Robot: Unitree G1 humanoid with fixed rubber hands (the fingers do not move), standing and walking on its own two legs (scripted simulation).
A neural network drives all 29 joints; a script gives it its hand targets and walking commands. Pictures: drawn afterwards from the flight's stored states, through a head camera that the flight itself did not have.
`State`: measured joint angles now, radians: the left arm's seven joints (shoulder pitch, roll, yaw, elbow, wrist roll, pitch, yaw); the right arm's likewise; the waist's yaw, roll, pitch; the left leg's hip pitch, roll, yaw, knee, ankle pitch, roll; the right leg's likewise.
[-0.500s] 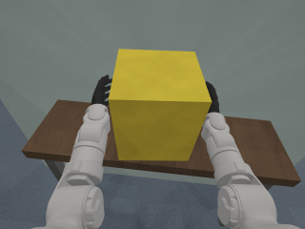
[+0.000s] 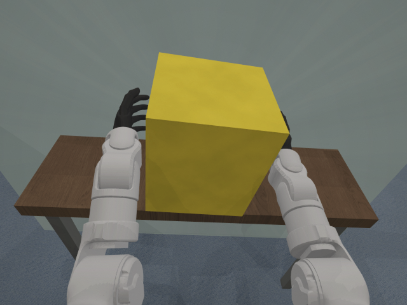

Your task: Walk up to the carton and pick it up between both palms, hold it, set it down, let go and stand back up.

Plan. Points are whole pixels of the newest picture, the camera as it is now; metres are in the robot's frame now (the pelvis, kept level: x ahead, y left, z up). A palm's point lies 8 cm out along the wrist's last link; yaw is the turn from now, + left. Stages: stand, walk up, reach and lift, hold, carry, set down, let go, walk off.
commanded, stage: reach and lift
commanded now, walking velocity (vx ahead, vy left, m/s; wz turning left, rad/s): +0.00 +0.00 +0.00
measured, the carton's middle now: (203, 139) +0.40 -0.03 +0.14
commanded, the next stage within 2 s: hold in 0.98 s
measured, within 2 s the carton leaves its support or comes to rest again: neither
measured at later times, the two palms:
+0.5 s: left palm (112, 125) +0.38 +0.13 +0.21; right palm (271, 139) +0.37 -0.16 +0.17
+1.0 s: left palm (106, 123) +0.37 +0.14 +0.21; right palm (270, 133) +0.37 -0.16 +0.18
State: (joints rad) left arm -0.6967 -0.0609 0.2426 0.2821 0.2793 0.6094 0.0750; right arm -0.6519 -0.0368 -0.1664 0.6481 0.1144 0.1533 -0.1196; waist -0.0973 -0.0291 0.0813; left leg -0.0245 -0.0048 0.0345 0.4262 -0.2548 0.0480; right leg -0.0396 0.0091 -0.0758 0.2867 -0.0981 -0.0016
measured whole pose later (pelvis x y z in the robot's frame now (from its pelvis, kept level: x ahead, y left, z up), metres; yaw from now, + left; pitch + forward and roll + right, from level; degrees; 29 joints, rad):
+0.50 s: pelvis -0.01 -0.01 +0.00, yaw +2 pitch -10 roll -1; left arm -0.77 -0.04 0.32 0.30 0.32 0.67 0.02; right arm -0.74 0.00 -0.20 0.69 0.06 0.22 -0.13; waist -0.09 -0.03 0.09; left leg 0.00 -0.02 0.01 0.39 -0.22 0.04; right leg -0.02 0.00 -0.10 0.28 -0.09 -0.01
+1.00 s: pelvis +0.00 -0.01 +0.00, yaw +2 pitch -10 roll -1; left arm -0.73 -0.04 0.32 0.16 0.33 0.75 -0.01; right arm -0.72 -0.02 -0.12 0.57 0.14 0.29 -0.18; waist -0.09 -0.04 0.10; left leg 0.02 -0.01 -0.01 0.39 -0.23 0.03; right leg 0.01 0.01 -0.11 0.27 -0.10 -0.02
